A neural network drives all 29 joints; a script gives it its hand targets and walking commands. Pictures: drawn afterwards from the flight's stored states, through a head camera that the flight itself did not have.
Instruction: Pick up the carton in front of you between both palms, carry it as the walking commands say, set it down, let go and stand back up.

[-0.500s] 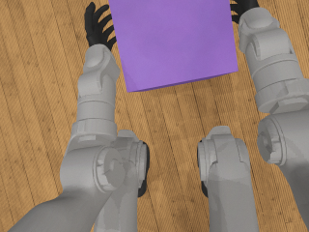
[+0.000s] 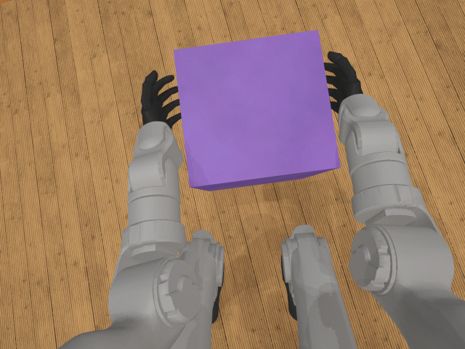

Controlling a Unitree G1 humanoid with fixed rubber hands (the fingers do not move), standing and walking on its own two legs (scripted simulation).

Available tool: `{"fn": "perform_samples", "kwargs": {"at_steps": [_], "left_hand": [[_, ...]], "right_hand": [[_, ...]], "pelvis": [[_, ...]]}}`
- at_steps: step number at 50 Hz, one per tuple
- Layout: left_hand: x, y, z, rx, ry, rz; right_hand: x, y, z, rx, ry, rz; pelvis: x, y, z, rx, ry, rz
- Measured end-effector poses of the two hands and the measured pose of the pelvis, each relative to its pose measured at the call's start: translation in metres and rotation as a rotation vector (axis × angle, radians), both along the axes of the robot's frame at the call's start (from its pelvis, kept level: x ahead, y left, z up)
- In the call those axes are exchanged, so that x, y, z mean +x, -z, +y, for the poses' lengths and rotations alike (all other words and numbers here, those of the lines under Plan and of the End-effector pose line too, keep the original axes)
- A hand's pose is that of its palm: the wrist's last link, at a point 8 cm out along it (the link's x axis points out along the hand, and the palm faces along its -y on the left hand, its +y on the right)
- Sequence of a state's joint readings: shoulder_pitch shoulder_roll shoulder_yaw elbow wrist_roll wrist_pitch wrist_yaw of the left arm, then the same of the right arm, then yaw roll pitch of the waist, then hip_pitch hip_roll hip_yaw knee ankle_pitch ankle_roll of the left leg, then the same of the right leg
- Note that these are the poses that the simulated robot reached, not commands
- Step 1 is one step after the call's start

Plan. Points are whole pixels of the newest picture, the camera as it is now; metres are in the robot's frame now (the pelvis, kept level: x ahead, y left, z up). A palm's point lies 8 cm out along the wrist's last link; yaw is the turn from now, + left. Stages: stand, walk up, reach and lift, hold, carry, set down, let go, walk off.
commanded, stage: reach and lift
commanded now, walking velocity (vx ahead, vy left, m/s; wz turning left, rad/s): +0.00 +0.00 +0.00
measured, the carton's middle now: (251, 128) +0.49 -0.02 -0.14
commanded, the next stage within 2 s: none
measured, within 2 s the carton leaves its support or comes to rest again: neither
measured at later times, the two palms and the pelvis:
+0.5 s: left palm (92, 102) +0.44 +0.13 +0.11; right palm (398, 83) +0.44 -0.17 +0.10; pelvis +0.05 +0.00 +0.13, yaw -2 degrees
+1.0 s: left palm out of the picture +0.41 +0.14 +0.26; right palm out of the picture +0.39 -0.15 +0.25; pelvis +0.09 +0.01 +0.25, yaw -2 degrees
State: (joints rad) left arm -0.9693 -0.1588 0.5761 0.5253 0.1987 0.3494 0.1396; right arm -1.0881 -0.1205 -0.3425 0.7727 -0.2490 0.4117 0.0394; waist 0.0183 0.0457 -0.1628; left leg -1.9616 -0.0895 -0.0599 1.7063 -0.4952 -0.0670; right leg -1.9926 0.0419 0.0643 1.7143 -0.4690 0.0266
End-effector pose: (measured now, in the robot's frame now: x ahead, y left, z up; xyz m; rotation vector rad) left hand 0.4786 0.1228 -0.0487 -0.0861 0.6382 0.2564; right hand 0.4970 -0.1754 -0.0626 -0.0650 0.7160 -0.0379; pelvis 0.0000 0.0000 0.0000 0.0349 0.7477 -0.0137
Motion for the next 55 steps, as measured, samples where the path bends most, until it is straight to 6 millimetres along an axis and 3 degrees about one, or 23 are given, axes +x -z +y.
{"fn": "perform_samples", "kwargs": {"at_steps": [39,48,55], "left_hand": [[-0.059,-0.247,0.014,0.012,0.091,0.003],[-0.067,-0.300,0.019,0.032,0.140,-0.003],[-0.075,-0.337,0.022,0.044,0.168,-0.020]], "right_hand": [[-0.086,-0.244,0.015,0.029,0.106,0.004],[-0.104,-0.299,0.020,0.017,0.129,-0.004],[-0.118,-0.336,0.024,0.010,0.144,-0.022]], "pelvis": [[0.072,-0.207,0.004,-0.038,0.019,-0.424],[0.088,-0.245,0.008,-0.047,0.019,-0.586],[0.095,-0.263,0.009,-0.052,0.018,-0.713]]}}
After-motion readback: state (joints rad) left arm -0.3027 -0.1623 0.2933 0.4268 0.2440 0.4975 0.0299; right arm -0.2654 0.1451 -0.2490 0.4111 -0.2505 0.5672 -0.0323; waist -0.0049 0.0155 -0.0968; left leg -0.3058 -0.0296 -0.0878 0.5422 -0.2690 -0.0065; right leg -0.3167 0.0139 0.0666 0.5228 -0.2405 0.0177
